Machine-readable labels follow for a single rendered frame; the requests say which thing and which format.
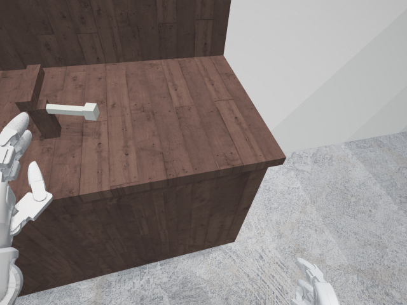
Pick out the left robot forearm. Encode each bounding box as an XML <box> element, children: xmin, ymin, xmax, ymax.
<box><xmin>0</xmin><ymin>247</ymin><xmax>24</xmax><ymax>305</ymax></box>

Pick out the left robot hand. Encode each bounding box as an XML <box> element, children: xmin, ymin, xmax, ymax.
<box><xmin>0</xmin><ymin>112</ymin><xmax>52</xmax><ymax>248</ymax></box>

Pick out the tap lever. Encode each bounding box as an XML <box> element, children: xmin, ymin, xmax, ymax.
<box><xmin>46</xmin><ymin>103</ymin><xmax>100</xmax><ymax>121</ymax></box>

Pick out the counter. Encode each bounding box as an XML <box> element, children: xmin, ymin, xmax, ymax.
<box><xmin>0</xmin><ymin>0</ymin><xmax>286</xmax><ymax>297</ymax></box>

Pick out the right robot hand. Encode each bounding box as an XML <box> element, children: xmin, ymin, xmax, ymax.
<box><xmin>292</xmin><ymin>257</ymin><xmax>340</xmax><ymax>305</ymax></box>

